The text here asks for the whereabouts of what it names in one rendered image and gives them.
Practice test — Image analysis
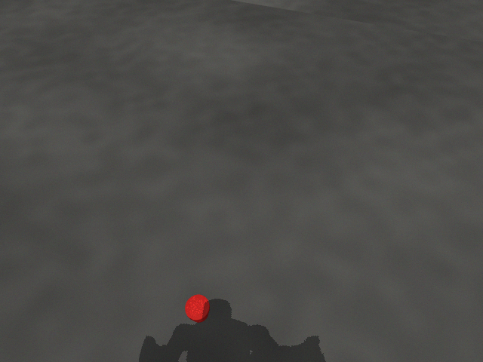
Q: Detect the cup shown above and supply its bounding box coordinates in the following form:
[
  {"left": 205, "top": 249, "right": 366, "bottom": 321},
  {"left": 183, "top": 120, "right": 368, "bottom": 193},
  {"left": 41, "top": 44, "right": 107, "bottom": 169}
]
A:
[{"left": 185, "top": 295, "right": 210, "bottom": 323}]

